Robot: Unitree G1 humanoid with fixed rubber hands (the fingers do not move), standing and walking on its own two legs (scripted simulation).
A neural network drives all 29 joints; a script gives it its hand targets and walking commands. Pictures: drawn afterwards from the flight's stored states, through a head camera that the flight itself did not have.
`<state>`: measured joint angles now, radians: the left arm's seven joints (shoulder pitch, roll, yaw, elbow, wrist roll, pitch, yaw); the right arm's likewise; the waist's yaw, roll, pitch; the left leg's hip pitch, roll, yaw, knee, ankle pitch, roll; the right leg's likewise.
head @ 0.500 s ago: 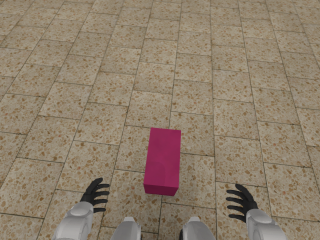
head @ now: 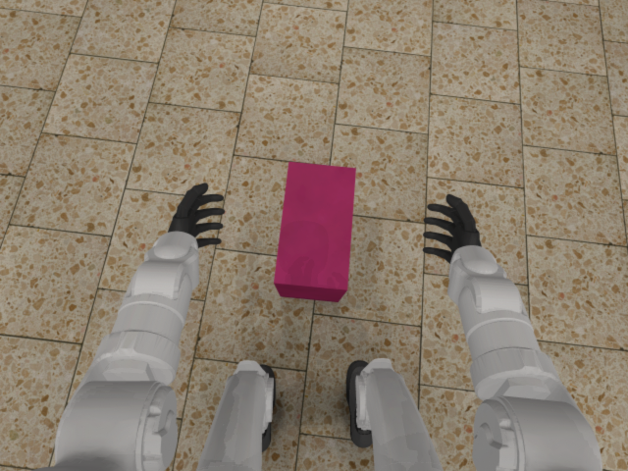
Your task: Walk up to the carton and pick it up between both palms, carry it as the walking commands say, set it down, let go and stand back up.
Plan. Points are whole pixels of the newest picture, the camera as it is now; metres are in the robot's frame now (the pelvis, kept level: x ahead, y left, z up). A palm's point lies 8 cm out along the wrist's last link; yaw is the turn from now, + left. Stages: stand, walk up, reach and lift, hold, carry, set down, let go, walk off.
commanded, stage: reach and lift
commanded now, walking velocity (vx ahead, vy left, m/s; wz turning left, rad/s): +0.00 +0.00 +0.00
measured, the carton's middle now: (315, 237) +0.54 -0.01 -0.56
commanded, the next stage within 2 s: none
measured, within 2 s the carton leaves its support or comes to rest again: neither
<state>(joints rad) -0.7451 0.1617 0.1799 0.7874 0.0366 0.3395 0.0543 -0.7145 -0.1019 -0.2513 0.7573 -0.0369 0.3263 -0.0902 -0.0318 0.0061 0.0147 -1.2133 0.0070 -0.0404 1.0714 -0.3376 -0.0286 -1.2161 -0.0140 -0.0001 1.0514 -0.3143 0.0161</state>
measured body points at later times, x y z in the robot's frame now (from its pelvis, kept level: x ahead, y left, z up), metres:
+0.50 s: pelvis +0.02 +0.00 -0.02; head +0.33 +0.00 +0.31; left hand +0.54 +0.15 -0.14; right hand +0.52 -0.19 -0.14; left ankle +0.08 +0.13 -0.64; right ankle +0.09 -0.13 -0.64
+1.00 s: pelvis +0.00 +0.01 -0.13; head +0.34 +0.00 +0.17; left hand +0.54 +0.15 -0.28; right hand +0.51 -0.19 -0.27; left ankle +0.08 +0.13 -0.64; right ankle +0.09 -0.13 -0.64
